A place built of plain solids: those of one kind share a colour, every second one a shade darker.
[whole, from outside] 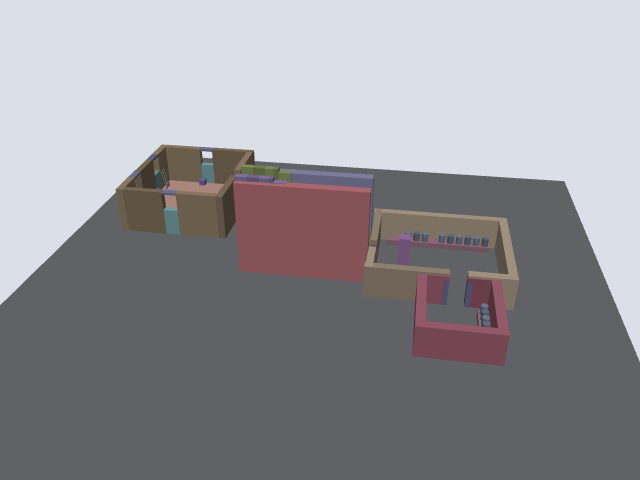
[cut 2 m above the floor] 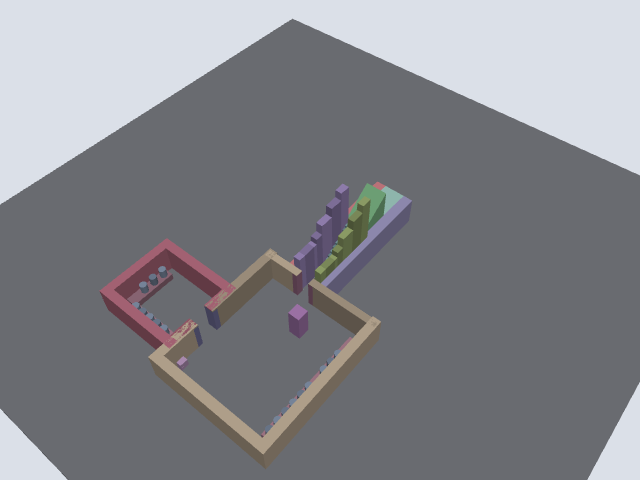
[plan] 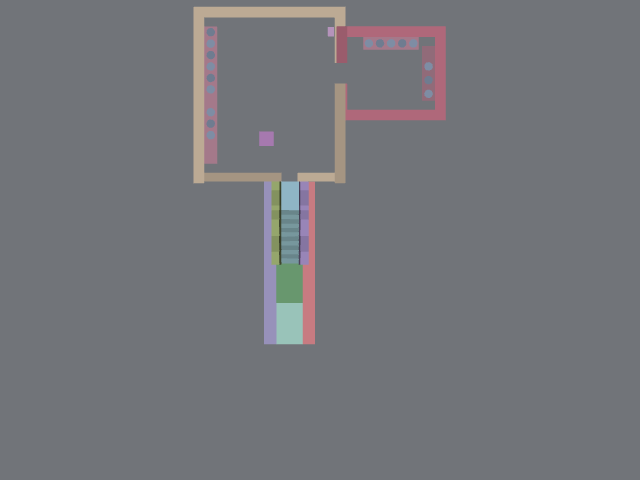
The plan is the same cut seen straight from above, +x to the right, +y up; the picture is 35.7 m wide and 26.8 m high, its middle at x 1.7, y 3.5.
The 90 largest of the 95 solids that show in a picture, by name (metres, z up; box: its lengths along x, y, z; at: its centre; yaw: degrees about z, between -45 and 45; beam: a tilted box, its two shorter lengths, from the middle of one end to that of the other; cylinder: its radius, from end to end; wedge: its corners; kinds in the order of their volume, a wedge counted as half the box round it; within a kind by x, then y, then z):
{
 "wall_chamber_1": {"box": [0.6, 9.86, 2.66], "at": [-5.06, 11.59, 1.03]},
 "wall_chamber_2": {"box": [4.81, 0.5, 2.66], "at": [-2.85, 7.01, 1.03]},
 "wall_chamber_3": {"box": [8.48, 0.6, 2.66], "at": [-1.12, 16.22, 1.03]},
 "wall_chamber_4": {"box": [2.58, 0.5, 2.66], "at": [1.73, 7.01, 1.03]},
 "wall_chamber_5": {"box": [0.6, 5.57, 2.66], "at": [2.82, 9.45, 1.03]},
 "wall_chamber_6": {"box": [0.6, 3.14, 2.66], "at": [2.82, 14.95, 1.03]},
 "mass_rock_left_1": {"box": [0.7, 9.09, 7.21], "at": [-1.08, 2.22, 3.3]},
 "mass_rock_right_1": {"box": [0.7, 9.09, 7.21], "at": [1.08, 2.22, 3.3]},
 "wall_yard_1": {"box": [0.45, 3.08, 3.0], "at": [-3.92, -7.9, 5.52]},
 "wall_yard_2": {"box": [0.45, 3.08, 3.0], "at": [-3.92, -3.87, 5.52]},
 "wall_yard_3": {"box": [1.94, 0.45, 3.0], "at": [-3.17, -9.21, 5.52]},
 "wall_yard_4": {"box": [3.7, 0.45, 3.0], "at": [-2.29, -2.55, 5.52]},
 "wall_yard_5": {"box": [2.14, 0.45, 3.0], "at": [-0.18, -9.21, 5.52]},
 "wall_yard_6": {"box": [3.34, 0.45, 3.0], "at": [2.12, -2.55, 5.52]},
 "wall_yard_7": {"box": [1.94, 0.45, 3.0], "at": [2.81, -9.21, 5.52]},
 "wall_yard_8": {"box": [0.45, 3.08, 3.0], "at": [3.56, -7.9, 5.52]},
 "wall_yard_9": {"box": [0.45, 3.08, 3.0], "at": [3.56, -3.87, 5.52]},
 "wall_side_chamber_1": {"box": [0.6, 2.06, 2.51], "at": [2.92, 11.21, 0.95]},
 "wall_side_chamber_2": {"box": [0.6, 2.06, 2.51], "at": [2.92, 14.41, 0.95]},
 "wall_side_chamber_3": {"box": [6.1, 0.6, 2.51], "at": [5.67, 10.48, 0.95]},
 "wall_side_chamber_4": {"box": [6.1, 0.6, 2.51], "at": [5.67, 15.14, 0.95]},
 "wall_side_chamber_5": {"box": [0.6, 5.26, 2.51], "at": [8.42, 12.81, 0.95]},
 "fill_under_steps_1": {"wedge": [[-0.74, -0.02, -0.3], [-0.74, -0.02, 4.06], [-0.74, 5.35, -0.3], [-0.74, 5.35, -0.24], [0.74, -0.02, -0.3], [0.74, -0.02, 4.06], [0.74, 5.35, -0.3], [0.74, 5.35, -0.24]]},
 "mass_under_head_1": {"box": [1.48, 2.32, 4.32], "at": [0.0, -1.17, 1.86]},
 "floor_yard_1": {"box": [7.03, 6.21, 0.3], "at": [-0.18, -5.88, 4.17]},
 "rock_left_1": {"wedge": [[-1.06, -2.33, 3.82], [-1.06, -2.33, 7.21], [-1.06, -1.5, 3.82], [-1.06, -1.5, 7.21], [-0.62, -2.33, 7.21], [-0.61, -1.5, 7.21], [-0.49, -2.33, 3.82], [-0.49, -1.5, 3.82]]},
 "rock_left_2": {"wedge": [[-1.03, -1.5, 3.82], [-1.03, -1.5, 7.21], [-1.03, -0.63, 3.82], [-1.03, -0.63, 7.21], [-0.61, -1.5, 7.21], [-0.57, -0.63, 7.21], [-0.49, -1.5, 3.82], [-0.45, -0.63, 3.82]]},
 "rock_left_3": {"wedge": [[-1.02, -0.63, 3.82], [-1.02, -0.63, 7.21], [-1.02, 0.0, 3.82], [-1.02, 0.0, 7.21], [-0.58, 0.0, 7.21], [-0.57, -0.63, 7.21], [-0.46, 0.0, 3.82], [-0.45, -0.63, 3.82]]},
 "rock_left_4": {"wedge": [[-1.02, 0.0, 3.57], [-1.02, 0.0, 7.21], [-1.02, 0.3, 3.57], [-1.02, 0.3, 7.21], [-0.58, 0.0, 7.21], [-0.58, 0.3, 7.21], [-0.45, 0.0, 3.57], [-0.44, 0.3, 3.57]]},
 "rock_left_5": {"wedge": [[-1.01, 0.3, 2.85], [-1.01, 0.3, 6.95], [-1.01, 1.17, 2.85], [-1.01, 1.17, 6.95], [-0.59, 1.17, 6.95], [-0.57, 0.3, 6.95], [-0.44, 1.17, 2.85], [-0.42, 0.3, 2.85]]},
 "rock_left_6": {"wedge": [[-1.01, 2.12, 1.45], [-1.01, 2.12, 5.43], [-1.01, 2.84, 1.45], [-1.01, 2.84, 5.43], [-0.59, 2.84, 5.43], [-0.57, 2.12, 5.43], [-0.44, 2.84, 1.45], [-0.42, 2.12, 1.45]]},
 "rock_left_7": {"wedge": [[-1.01, 2.84, 0.7], [-1.01, 2.84, 4.83], [-1.01, 3.73, 0.7], [-1.01, 3.73, 4.83], [-0.59, 3.73, 4.83], [-0.57, 2.84, 4.83], [-0.44, 3.73, 0.7], [-0.41, 2.84, 0.7]]},
 "rock_left_8": {"wedge": [[-1.01, 3.73, -0.07], [-1.01, 3.73, 4.09], [-1.01, 4.65, -0.07], [-1.01, 4.65, 4.09], [-0.59, 4.65, 4.09], [-0.57, 3.73, 4.09], [-0.44, 4.65, -0.07], [-0.41, 3.73, -0.07]]},
 "rock_left_9": {"wedge": [[-1.01, 4.65, -0.5], [-1.01, 4.65, 3.32], [-1.01, 5.17, -0.5], [-1.01, 5.17, 3.32], [-0.58, 5.17, 3.32], [-0.57, 4.65, 3.32], [-0.44, 5.17, -0.5], [-0.43, 4.65, -0.5]]},
 "rock_left_10": {"wedge": [[-1.01, 5.17, -0.5], [-1.01, 5.17, 2.89], [-1.01, 5.43, -0.5], [-1.01, 5.43, 2.89], [-0.57, 5.17, 2.89], [-0.57, 5.43, 2.89], [-0.44, 5.17, -0.5], [-0.44, 5.43, -0.5]]},
 "rock_left_11": {"wedge": [[-1.01, 5.43, -0.5], [-1.01, 5.43, 2.89], [-1.01, 6.28, -0.5], [-1.01, 6.28, 2.89], [-0.57, 5.43, 2.89], [-0.57, 6.28, 2.89], [-0.44, 5.43, -0.5], [-0.44, 6.28, -0.5]]},
 "rock_left_12": {"wedge": [[-1.01, 6.28, -0.5], [-1.01, 6.28, 2.89], [-1.01, 6.76, -0.5], [-1.01, 6.76, 2.89], [-0.57, 6.28, 2.89], [-0.57, 6.76, 2.89], [-0.44, 6.28, -0.5], [-0.44, 6.76, -0.5]]},
 "rock_right_1": {"wedge": [[0.45, -2.33, 3.82], [0.47, -1.5, 3.82], [0.54, -2.33, 7.21], [0.56, -1.5, 7.21], [1.02, -2.33, 3.82], [1.02, -2.33, 7.21], [1.02, -1.5, 3.82], [1.02, -1.5, 7.21]]},
 "rock_right_2": {"wedge": [[0.46, -0.63, 3.82], [0.47, -1.5, 3.82], [0.55, -0.63, 7.21], [0.56, -1.5, 7.21], [1.03, -1.5, 3.82], [1.03, -1.5, 7.21], [1.03, -0.63, 3.82], [1.03, -0.63, 7.21]]},
 "rock_right_3": {"wedge": [[0.46, -0.63, 3.82], [0.47, 0.0, 3.82], [0.55, -0.63, 7.21], [0.56, 0.0, 7.21], [1.03, -0.63, 3.82], [1.03, -0.63, 7.21], [1.03, 0.0, 3.82], [1.03, 0.0, 7.21]]},
 "rock_right_4": {"wedge": [[0.47, 0.3, 2.85], [0.49, 1.17, 2.85], [0.58, 0.3, 6.95], [0.6, 1.17, 6.95], [1.06, 0.3, 2.85], [1.06, 0.3, 6.95], [1.06, 1.17, 2.85], [1.06, 1.17, 6.95]]},
 "rock_right_5": {"wedge": [[0.49, 2.12, 1.45], [0.51, 2.84, 1.45], [0.6, 2.12, 5.43], [0.61, 2.84, 5.43], [1.07, 2.12, 1.45], [1.07, 2.12, 5.43], [1.07, 2.84, 1.45], [1.07, 2.84, 5.43]]},
 "rock_right_6": {"wedge": [[0.49, 2.84, 0.7], [0.51, 3.73, 0.7], [0.6, 2.84, 4.83], [0.62, 3.73, 4.83], [1.07, 2.84, 0.7], [1.07, 2.84, 4.83], [1.07, 3.73, 0.7], [1.07, 3.73, 4.83]]},
 "rock_right_7": {"wedge": [[0.49, 3.73, -0.07], [0.51, 4.65, -0.07], [0.6, 3.73, 4.09], [0.62, 4.65, 4.09], [1.07, 3.73, -0.07], [1.07, 3.73, 4.09], [1.07, 4.65, -0.07], [1.07, 4.65, 4.09]]},
 "rock_right_8": {"wedge": [[0.5, 4.65, -0.5], [0.51, 5.17, -0.5], [0.6, 4.65, 3.32], [0.61, 5.17, 3.32], [1.07, 4.65, -0.5], [1.07, 4.65, 3.32], [1.07, 5.17, -0.5], [1.07, 5.17, 3.32]]},
 "rock_right_9": {"wedge": [[0.51, 5.17, -0.5], [0.51, 5.43, -0.5], [0.6, 5.17, 2.89], [0.6, 5.43, 2.89], [1.07, 5.17, -0.5], [1.07, 5.17, 2.89], [1.07, 5.43, -0.5], [1.07, 5.43, 2.89]]},
 "rock_right_10": {"wedge": [[0.51, 5.43, -0.5], [0.51, 6.28, -0.5], [0.6, 5.43, 2.89], [0.6, 6.28, 2.89], [1.07, 5.43, -0.5], [1.07, 5.43, 2.89], [1.07, 6.28, -0.5], [1.07, 6.28, 2.89]]},
 "rock_right_11": {"wedge": [[0.51, 6.28, -0.5], [0.51, 6.76, -0.5], [0.6, 6.28, 2.89], [0.6, 6.76, 2.89], [1.07, 6.28, -0.5], [1.07, 6.28, 2.89], [1.07, 6.76, -0.5], [1.07, 6.76, 2.89]]},
 "bench_1": {"box": [0.72, 7.66, 0.46], "at": [-4.4, 11.59, 0.18]},
 "bench_2": {"box": [3.1, 0.72, 0.52], "at": [5.67, 14.48, 0.21]},
 "bench_3": {"box": [0.72, 3.06, 0.51], "at": [7.76, 12.81, 0.21]},
 "wall_yard_under_light_1": {"box": [0.45, 0.95, 1.75], "at": [-3.92, -5.88, 4.89]},
 "wall_yard_under_light_2": {"box": [0.95, 0.45, 1.75], "at": [-1.73, -9.21, 4.89]},
 "wall_yard_under_light_3": {"box": [0.45, 0.95, 1.75], "at": [3.56, -5.88, 4.89]},
 "cask_1": {"cylinder": 0.23, "from": [-4.4, 9.36, 0.41], "to": [-4.4, 9.36, 1.03]},
 "cask_2": {"cylinder": 0.23, "from": [-4.4, 10.0, 0.41], "to": [-4.4, 10.0, 1.03]},
 "cask_3": {"cylinder": 0.23, "from": [-4.4, 10.63, 0.41], "to": [-4.4, 10.63, 1.03]},
 "cask_4": {"cylinder": 0.23, "from": [-4.4, 11.91, 0.41], "to": [-4.4, 11.91, 1.03]},
 "cask_5": {"cylinder": 0.23, "from": [-4.4, 12.55, 0.41], "to": [-4.4, 12.55, 1.03]},
 "cask_6": {"cylinder": 0.23, "from": [-4.4, 13.19, 0.41], "to": [-4.4, 13.19, 1.03]},
 "cask_7": {"cylinder": 0.23, "from": [-4.4, 13.83, 0.41], "to": [-4.4, 13.83, 1.03]},
 "cask_8": {"cylinder": 0.23, "from": [-4.4, 14.46, 0.41], "to": [-4.4, 14.46, 1.03]},
 "cask_9": {"cylinder": 0.23, "from": [-4.4, 15.1, 0.41], "to": [-4.4, 15.1, 1.03]},
 "cask_10": {"cylinder": 0.23, "from": [4.43, 14.48, 0.47], "to": [4.43, 14.48, 1.09]},
 "cask_11": {"cylinder": 0.23, "from": [5.05, 14.48, 0.47], "to": [5.05, 14.48, 1.09]},
 "cask_12": {"cylinder": 0.23, "from": [5.67, 14.48, 0.47], "to": [5.67, 14.48, 1.09]},
 "cask_13": {"cylinder": 0.23, "from": [6.29, 14.48, 0.47], "to": [6.29, 14.48, 1.09]},
 "cask_14": {"cylinder": 0.23, "from": [6.91, 14.48, 0.47], "to": [6.91, 14.48, 1.09]},
 "cask_15": {"cylinder": 0.23, "from": [7.76, 11.66, 0.46], "to": [7.76, 11.66, 1.08]},
 "cask_16": {"cylinder": 0.23, "from": [7.76, 12.43, 0.46], "to": [7.76, 12.43, 1.08]},
 "cask_17": {"cylinder": 0.23, "from": [7.76, 13.19, 0.46], "to": [7.76, 13.19, 1.08]},
 "pillar_1": {"box": [0.81, 0.81, 2.41], "at": [-1.28, 9.16, 1.16]},
 "floor_lower_1": {"box": [1.84, 1.97, 0.4], "at": [0.0, 5.78, -0.2]},
 "tread_1": {"wedge": [[-0.74, 2.2, 1.84], [-0.74, 2.2, 2.36], [-0.74, 2.49, 1.84], [-0.74, 2.49, 2.34], [0.74, 2.19, 1.84], [0.74, 2.19, 2.34], [0.74, 2.45, 1.84], [0.74, 2.45, 2.32]]},
 "tread_2": {"wedge": [[-0.74, 2.45, 1.65], [-0.74, 2.45, 2.15], [-0.74, 2.71, 1.65], [-0.74, 2.71, 2.14], [0.74, 2.41, 1.65], [0.74, 2.41, 2.14], [0.74, 2.69, 1.65], [0.74, 2.69, 2.13]]},
 "tread_3": {"wedge": [[-0.74, 2.67, 1.44], [-0.74, 2.67, 1.97], [-0.74, 2.95, 1.44], [-0.74, 2.95, 1.95], [0.74, 2.65, 1.44], [0.74, 2.65, 1.94], [0.74, 2.94, 1.44], [0.74, 2.94, 1.93]]},
 "tread_4": {"wedge": [[-0.74, 2.9, 1.25], [-0.74, 2.9, 1.76], [-0.74, 3.19, 1.25], [-0.74, 3.19, 1.75], [0.74, 2.9, 1.25], [0.74, 2.9, 1.73], [0.74, 3.19, 1.25], [0.74, 3.19, 1.72]]},
 "tread_5": {"wedge": [[-0.74, 3.15, 1.07], [-0.74, 3.15, 1.57], [-0.74, 3.43, 1.07], [-0.74, 3.43, 1.56], [0.74, 3.15, 1.07], [0.74, 3.15, 1.55], [0.74, 3.45, 1.07], [0.74, 3.45, 1.53]]},
 "tread_6": {"wedge": [[-0.74, 3.38, 0.86], [-0.74, 3.38, 1.38], [-0.74, 3.67, 0.86], [-0.74, 3.67, 1.37], [0.74, 3.4, 0.86], [0.74, 3.4, 1.36], [0.74, 3.72, 0.86], [0.74, 3.72, 1.35]]},
 "tread_7": {"wedge": [[-0.74, 3.62, 0.67], [-0.74, 3.62, 1.18], [-0.74, 3.94, 0.67], [-0.74, 3.94, 1.16], [0.74, 3.68, 0.67], [0.74, 3.68, 1.16], [0.74, 3.93, 0.67], [0.74, 3.93, 1.15]]},
 "tread_8": {"wedge": [[-0.74, 3.9, 0.48], [-0.74, 3.9, 0.97], [-0.74, 4.18, 0.48], [-0.74, 4.18, 0.96], [0.74, 3.89, 0.48], [0.74, 3.89, 0.96], [0.74, 4.18, 0.48], [0.74, 4.18, 0.95]]},
 "tread_9": {"wedge": [[-0.74, 4.14, 0.29], [-0.74, 4.14, 0.79], [-0.74, 4.41, 0.29], [-0.74, 4.41, 0.77], [0.74, 4.14, 0.29], [0.74, 4.14, 0.78], [0.74, 4.41, 0.29], [0.74, 4.41, 0.77]]},
 "tread_10": {"wedge": [[-0.74, 4.37, 0.09], [-0.74, 4.37, 0.58], [-0.74, 4.67, 0.09], [-0.74, 4.67, 0.57], [0.74, 4.37, 0.09], [0.74, 4.37, 0.6], [0.74, 4.66, 0.09], [0.74, 4.66, 0.59]]},
 "tread_11": {"wedge": [[-0.74, 4.63, -0.1], [-0.74, 4.63, 0.4], [-0.74, 4.92, -0.1], [-0.74, 4.92, 0.39], [0.74, 4.62, -0.1], [0.74, 4.62, 0.39], [0.74, 4.9, -0.1], [0.74, 4.9, 0.38]]},
 "tread_12": {"wedge": [[-0.74, 4.88, -0.3], [-0.74, 4.88, 0.2], [-0.74, 5.18, -0.3], [-0.74, 5.18, 0.19], [0.74, 4.86, -0.3], [0.74, 4.86, 0.2], [0.74, 5.15, -0.3], [0.74, 5.15, 0.19]]},
 "jamb_side_mouth_1": {"box": [0.7, 0.35, 1.95], "at": [2.87, 12.06, 0.93]},
 "jamb_side_mouth_2": {"box": [0.7, 0.35, 1.95], "at": [2.87, 13.56, 0.93]},
 "jamb_chamber_mouth_1": {"box": [0.35, 0.5, 2.01], "at": [-0.62, 7.01, 0.95]},
 "jamb_chamber_mouth_2": {"box": [0.35, 0.5, 2.01], "at": [0.62, 7.01, 0.95]},
 "crate_yard_1": {"box": [0.48, 0.42, 0.39], "at": [-3.42, -6.24, 4.51]}
}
